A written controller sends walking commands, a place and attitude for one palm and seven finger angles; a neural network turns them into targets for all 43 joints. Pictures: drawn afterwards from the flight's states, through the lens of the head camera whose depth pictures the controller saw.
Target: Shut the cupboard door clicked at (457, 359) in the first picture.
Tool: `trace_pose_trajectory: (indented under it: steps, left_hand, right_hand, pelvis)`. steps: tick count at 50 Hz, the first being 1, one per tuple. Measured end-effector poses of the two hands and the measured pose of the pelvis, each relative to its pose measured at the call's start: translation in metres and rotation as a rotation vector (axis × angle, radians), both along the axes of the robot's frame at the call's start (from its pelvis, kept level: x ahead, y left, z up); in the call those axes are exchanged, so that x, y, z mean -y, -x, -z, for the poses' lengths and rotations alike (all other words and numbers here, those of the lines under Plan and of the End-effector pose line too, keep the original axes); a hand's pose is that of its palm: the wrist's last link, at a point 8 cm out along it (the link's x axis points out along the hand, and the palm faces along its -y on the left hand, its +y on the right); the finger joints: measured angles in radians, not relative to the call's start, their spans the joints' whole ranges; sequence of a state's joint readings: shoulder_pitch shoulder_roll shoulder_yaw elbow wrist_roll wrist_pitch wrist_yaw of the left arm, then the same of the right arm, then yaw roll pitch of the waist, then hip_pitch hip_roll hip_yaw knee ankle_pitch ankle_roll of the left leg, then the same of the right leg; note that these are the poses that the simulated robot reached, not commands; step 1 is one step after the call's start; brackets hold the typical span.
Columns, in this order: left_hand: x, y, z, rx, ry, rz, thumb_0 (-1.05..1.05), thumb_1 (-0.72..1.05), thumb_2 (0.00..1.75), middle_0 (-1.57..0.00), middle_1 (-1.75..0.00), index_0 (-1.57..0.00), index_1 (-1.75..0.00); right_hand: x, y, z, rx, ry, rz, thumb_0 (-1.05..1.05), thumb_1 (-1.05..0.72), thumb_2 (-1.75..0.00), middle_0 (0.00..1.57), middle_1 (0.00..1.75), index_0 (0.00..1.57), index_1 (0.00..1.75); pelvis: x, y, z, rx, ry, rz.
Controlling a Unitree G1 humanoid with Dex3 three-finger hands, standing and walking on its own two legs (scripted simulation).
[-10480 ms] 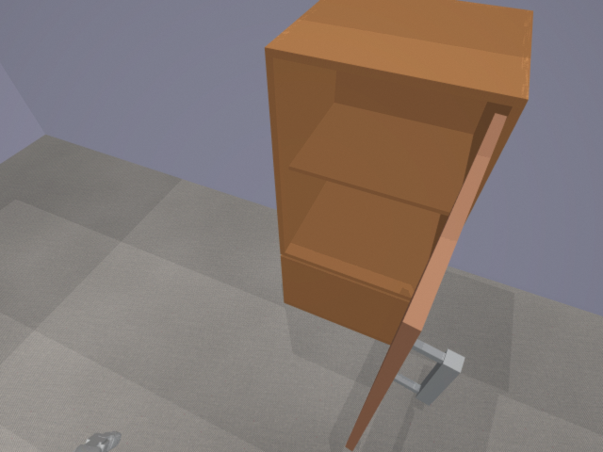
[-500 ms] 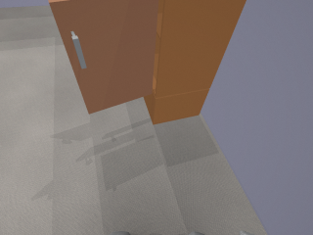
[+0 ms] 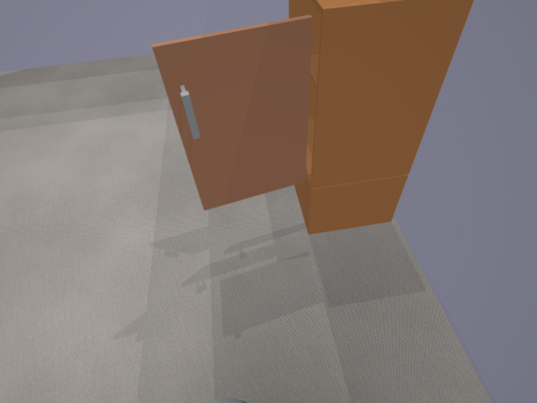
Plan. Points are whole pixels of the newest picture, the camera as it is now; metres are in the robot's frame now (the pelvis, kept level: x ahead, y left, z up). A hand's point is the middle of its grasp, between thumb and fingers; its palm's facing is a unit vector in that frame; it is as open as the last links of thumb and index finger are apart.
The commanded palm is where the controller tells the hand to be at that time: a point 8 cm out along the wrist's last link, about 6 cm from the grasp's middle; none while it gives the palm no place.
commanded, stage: take the last steps up to it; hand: left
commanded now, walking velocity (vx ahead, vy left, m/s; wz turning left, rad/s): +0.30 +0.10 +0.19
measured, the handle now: (189, 112) +0.80 +0.26 -0.01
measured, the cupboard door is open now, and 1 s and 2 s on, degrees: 100 100 100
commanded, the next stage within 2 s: come to a stop and stand still in 1.30 s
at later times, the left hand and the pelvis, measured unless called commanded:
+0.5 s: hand out of the picture -0.01 +0.27 -0.17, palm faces +0.15 -0.97 -0.18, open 7.4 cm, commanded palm none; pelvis +0.06 +0.09 +0.01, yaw +4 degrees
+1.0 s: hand (174, 298) +0.34 +0.23 -0.16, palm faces +0.07 -0.98 -0.21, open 7.4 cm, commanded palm none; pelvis +0.25 +0.05 -0.01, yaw +4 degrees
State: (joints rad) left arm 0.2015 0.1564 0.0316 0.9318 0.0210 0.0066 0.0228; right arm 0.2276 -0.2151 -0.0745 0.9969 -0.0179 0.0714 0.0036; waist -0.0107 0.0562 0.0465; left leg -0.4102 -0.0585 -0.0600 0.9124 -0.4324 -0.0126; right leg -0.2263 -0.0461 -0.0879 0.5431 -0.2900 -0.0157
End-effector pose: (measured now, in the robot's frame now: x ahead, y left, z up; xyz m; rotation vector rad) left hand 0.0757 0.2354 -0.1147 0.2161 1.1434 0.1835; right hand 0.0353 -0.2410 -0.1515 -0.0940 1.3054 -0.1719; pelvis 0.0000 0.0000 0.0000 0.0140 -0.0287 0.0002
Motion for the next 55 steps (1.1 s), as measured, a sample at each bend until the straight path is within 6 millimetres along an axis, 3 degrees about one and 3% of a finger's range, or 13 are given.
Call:
trace_pose_trajectory:
  steps: [6,10,17,20,22,24,32,37,42,44,46,50,55]
  left_hand:
    - [0.0,0.05,0.0,-0.078,0.026,-0.087,0.01,0.9,0.89,-0.2,-0.3,-0.2,-0.3]
    - [-0.007,0.088,0.004,-0.157,0.05,-0.15,0.01,0.9,0.89,-0.2,-0.3,-0.2,-0.3]
    - [-0.038,0.15,0.024,-0.344,0.107,-0.262,0.01,0.9,0.89,-0.2,-0.3,-0.2,-0.3]
    - [-0.055,0.155,0.032,-0.428,0.118,-0.255,0.01,0.9,0.89,-0.2,-0.3,-0.2,-0.3]
    - [-0.067,0.139,0.03,-0.436,0.118,-0.234,0.01,0.9,0.89,-0.2,-0.3,-0.2,-0.3]
    - [-0.078,0.112,0.028,-0.396,0.116,-0.211,0.01,0.91,0.89,-0.2,-0.3,-0.2,-0.3]
    - [-0.104,-0.042,0.019,-0.129,0.086,-0.128,0.01,0.91,0.9,-0.2,-0.3,-0.19,-0.3]
    - [-0.095,-0.143,0.014,-0.02,0.07,-0.042,0.01,0.91,0.9,-0.2,-0.3,-0.19,-0.3]
    - [-0.071,-0.237,0.015,0.073,0.053,0.041,0.01,0.91,0.9,-0.2,-0.3,-0.19,-0.3]
    - [-0.061,-0.261,0.019,0.119,0.044,0.045,0.01,0.91,0.9,-0.2,-0.3,-0.2,-0.3]
    - [-0.054,-0.268,0.018,0.124,0.049,0.028,0.0,0.91,0.89,-0.2,-0.3,-0.2,-0.3]
    - [-0.044,-0.255,0.016,0.034,0.056,-0.027,0.0,0.91,0.89,-0.2,-0.3,-0.2,-0.3]
    - [-0.054,-0.235,0.011,-0.058,0.026,-0.109,-0.01,0.95,0.89,-0.2,-0.3,-0.2,-0.3]
  right_hand:
    - [0.004,0.003,-0.011,-0.039,0.007,-0.05,0.01,-0.91,-0.9,0.2,0.3,0.2,0.3]
    - [-0.004,-0.011,-0.018,-0.051,0.022,-0.095,0.01,-0.91,-0.9,0.2,0.3,0.2,0.3]
    - [-0.054,-0.073,-0.022,0.047,0.059,-0.191,0.01,-0.91,-0.9,0.2,0.3,0.19,0.3]
    - [-0.081,-0.09,-0.023,0.11,0.063,-0.18,0.01,-0.91,-0.9,0.2,0.3,0.2,0.3]
    - [-0.094,-0.088,-0.026,0.118,0.058,-0.152,0.01,-0.91,-0.9,0.2,0.3,0.2,0.3]
    - [-0.097,-0.083,-0.029,0.099,0.072,-0.121,0.0,-0.94,-0.9,0.2,0.3,0.2,0.3]
    - [-0.115,-0.04,-0.022,-0.126,0.032,-0.059,0.0,-0.93,-0.9,0.2,0.3,0.2,0.3]
    - [-0.123,-0.025,-0.014,-0.248,-0.013,0.006,0.01,-0.92,-0.9,0.2,0.3,0.2,0.3]
    - [-0.118,-0.033,-0.002,-0.353,-0.055,0.061,0.01,-0.91,-0.9,0.2,0.3,0.2,0.3]
    - [-0.109,-0.048,0.006,-0.378,-0.068,0.068,0.01,-0.91,-0.9,0.2,0.3,0.2,0.3]
    - [-0.099,-0.075,0.01,-0.359,-0.065,0.061,0.01,-0.91,-0.9,0.2,0.3,0.2,0.3]
    - [-0.077,-0.157,0.007,-0.226,-0.037,0.007,0.01,-0.91,-0.9,0.2,0.3,0.2,0.3]
    - [-0.063,-0.264,-0.007,-0.032,-0.004,-0.06,0.01,-0.91,-0.9,0.2,0.3,0.2,0.3]
  pelvis:
    - [-0.003,-0.003,-0.009,-0.006,-0.014,-0.04]
    - [-0.014,-0.01,-0.012,-0.018,-0.015,-0.063]
    - [-0.057,-0.029,-0.001,-0.029,0.018,-0.081]
    - [-0.073,-0.039,0.004,-0.014,0.014,-0.066]
    - [-0.08,-0.048,0.0,-0.007,0.022,-0.061]
    - [-0.087,-0.057,-0.005,-0.002,0.026,-0.065]
    - [-0.096,-0.103,-0.009,0.003,0.008,-0.071]
    - [-0.09,-0.141,-0.002,0.003,-0.005,-0.063]
    - [-0.072,-0.19,0.013,0.002,-0.005,-0.052]
    - [-0.063,-0.209,0.021,0.007,-0.009,-0.051]
    - [-0.057,-0.222,0.02,0.016,-0.002,-0.057]
    - [-0.05,-0.247,0.008,0.011,0.006,-0.065]
    - [-0.047,-0.279,-0.004,-0.009,0.01,-0.071]
